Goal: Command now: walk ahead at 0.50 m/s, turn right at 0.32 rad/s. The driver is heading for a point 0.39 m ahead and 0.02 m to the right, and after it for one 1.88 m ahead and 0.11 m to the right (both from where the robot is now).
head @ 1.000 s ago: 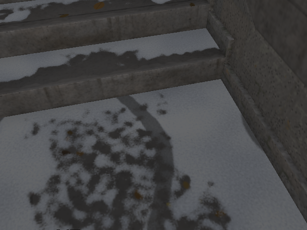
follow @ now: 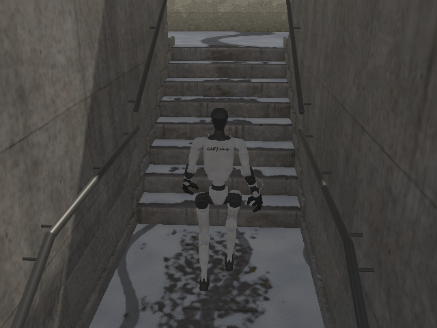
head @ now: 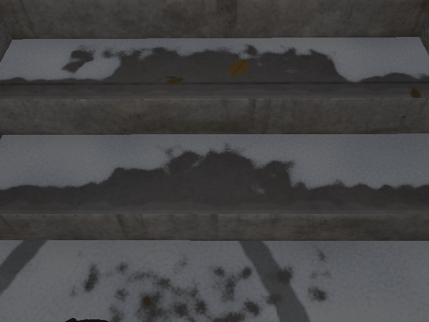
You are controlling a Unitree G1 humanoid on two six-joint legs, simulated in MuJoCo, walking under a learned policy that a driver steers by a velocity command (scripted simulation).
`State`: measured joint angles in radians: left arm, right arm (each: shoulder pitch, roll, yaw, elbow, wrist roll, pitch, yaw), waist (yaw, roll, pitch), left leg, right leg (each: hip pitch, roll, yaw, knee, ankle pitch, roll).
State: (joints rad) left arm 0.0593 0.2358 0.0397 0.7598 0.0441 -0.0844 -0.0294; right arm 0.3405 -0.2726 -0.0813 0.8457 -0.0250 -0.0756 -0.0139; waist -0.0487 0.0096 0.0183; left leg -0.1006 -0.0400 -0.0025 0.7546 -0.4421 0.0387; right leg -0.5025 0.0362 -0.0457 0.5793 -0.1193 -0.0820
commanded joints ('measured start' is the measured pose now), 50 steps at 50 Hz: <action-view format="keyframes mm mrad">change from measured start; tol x16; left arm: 1 293 243 81 15 -30 25 10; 24 492 63 21 111 -80 15 55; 50 153 82 -3 247 -37 62 73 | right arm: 1 13 -106 -12 -102 -11 -24 10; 16 -280 -29 41 -175 -5 10 28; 24 62 -191 -2 -72 -9 -22 -8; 29 -143 -26 54 -68 19 4 -17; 50 -156 -42 41 97 14 43 -30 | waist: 1 119 -141 -296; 4 59 -24 -50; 15 109 -78 15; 22 7 -35 -112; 24 26 276 -339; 28 76 91 -88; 50 46 -46 -5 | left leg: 1 -597 6 -77 634 11 -14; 20 -274 30 24 -231 374 -18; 22 -5 97 -37 -332 623 24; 24 300 502 -434 -267 1374 264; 27 39 351 -277 -394 995 190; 32 -102 240 -107 -445 866 142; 39 -304 176 -152 -513 10 22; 50 -81 70 -23 -383 285 18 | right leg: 1 762 -350 704 -239 9 -267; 7 337 -181 380 -340 189 -189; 14 345 -143 288 -405 148 -134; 21 444 -128 258 -95 623 -27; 22 382 -86 242 25 525 2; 24 132 90 115 456 -483 51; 26 97 26 145 496 -460 56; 39 460 -119 161 -215 -46 58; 43 201 -77 110 -206 -191 50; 50 242 -85 119 -202 -59 48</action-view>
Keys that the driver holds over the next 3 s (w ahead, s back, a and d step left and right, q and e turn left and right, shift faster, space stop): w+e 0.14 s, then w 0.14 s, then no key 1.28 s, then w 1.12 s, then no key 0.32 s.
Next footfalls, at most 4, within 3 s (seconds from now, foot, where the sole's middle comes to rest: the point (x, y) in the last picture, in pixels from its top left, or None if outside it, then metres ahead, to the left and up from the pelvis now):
0.44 left None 0.40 0.08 -0.76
0.78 right None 0.32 -0.12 -0.76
2.22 right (263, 282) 0.57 -0.14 -0.76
2.70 left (216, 180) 0.85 -0.01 -0.59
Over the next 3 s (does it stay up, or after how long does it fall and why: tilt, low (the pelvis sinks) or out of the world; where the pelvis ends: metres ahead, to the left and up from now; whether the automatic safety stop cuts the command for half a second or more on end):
stays up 0.82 -0.06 0.18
